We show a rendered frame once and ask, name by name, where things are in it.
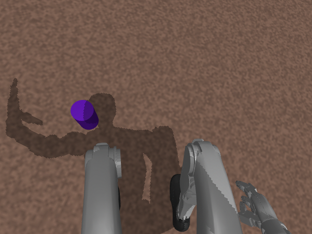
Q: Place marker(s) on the can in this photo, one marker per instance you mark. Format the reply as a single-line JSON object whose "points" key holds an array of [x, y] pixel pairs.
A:
{"points": [[83, 112]]}

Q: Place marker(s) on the right robot arm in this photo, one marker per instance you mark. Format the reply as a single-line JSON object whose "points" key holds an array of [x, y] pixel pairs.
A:
{"points": [[273, 226]]}

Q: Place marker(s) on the right robot hand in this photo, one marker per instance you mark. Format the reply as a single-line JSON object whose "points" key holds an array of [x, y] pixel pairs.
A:
{"points": [[259, 205]]}

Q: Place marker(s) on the right robot foot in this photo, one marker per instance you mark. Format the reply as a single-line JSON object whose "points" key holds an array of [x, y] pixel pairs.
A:
{"points": [[179, 225]]}

